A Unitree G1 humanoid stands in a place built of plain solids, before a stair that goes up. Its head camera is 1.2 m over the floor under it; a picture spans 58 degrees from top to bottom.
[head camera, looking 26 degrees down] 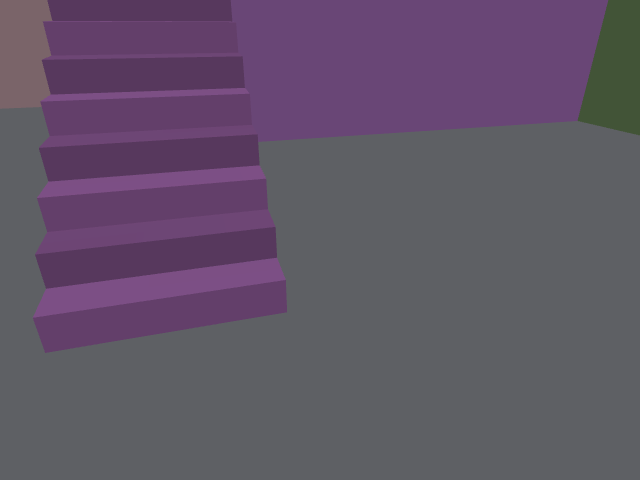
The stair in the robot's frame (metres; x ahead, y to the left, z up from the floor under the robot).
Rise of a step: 0.18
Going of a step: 0.20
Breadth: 1.02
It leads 16 degrees to the left of straight ahead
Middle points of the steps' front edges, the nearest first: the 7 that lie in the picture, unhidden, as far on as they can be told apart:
1.54 0.64 0.18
1.74 0.70 0.35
1.94 0.76 0.53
2.13 0.81 0.71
2.33 0.87 0.88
2.52 0.93 1.06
2.72 0.98 1.24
